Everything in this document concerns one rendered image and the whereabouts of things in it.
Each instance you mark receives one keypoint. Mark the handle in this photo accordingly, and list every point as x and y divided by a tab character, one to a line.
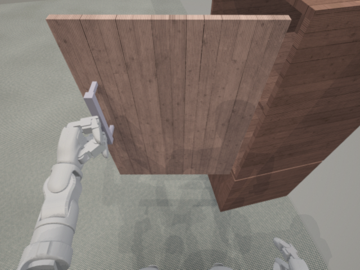
95	110

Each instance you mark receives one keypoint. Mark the robot right shin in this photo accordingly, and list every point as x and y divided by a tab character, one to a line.
217	264

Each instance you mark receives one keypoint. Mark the robot left hand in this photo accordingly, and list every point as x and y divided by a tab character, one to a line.
76	149

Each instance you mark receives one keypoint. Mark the robot right hand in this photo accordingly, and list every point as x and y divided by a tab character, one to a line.
290	254

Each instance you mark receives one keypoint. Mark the left robot forearm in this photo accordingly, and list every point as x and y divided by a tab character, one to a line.
50	246

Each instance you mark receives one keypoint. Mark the cupboard door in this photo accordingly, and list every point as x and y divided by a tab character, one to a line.
180	90

